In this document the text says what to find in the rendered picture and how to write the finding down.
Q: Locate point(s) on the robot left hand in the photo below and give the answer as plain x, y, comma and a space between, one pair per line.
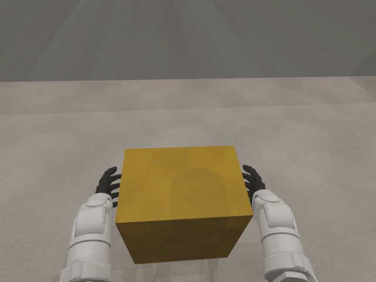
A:
104, 184

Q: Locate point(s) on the right robot forearm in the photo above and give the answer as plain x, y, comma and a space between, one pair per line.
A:
284, 259

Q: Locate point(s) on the left robot forearm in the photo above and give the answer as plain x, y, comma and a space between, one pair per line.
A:
90, 242

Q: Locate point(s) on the robot right hand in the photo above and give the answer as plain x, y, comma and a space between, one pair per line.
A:
255, 182

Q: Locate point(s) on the carton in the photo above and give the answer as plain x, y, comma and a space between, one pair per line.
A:
181, 203

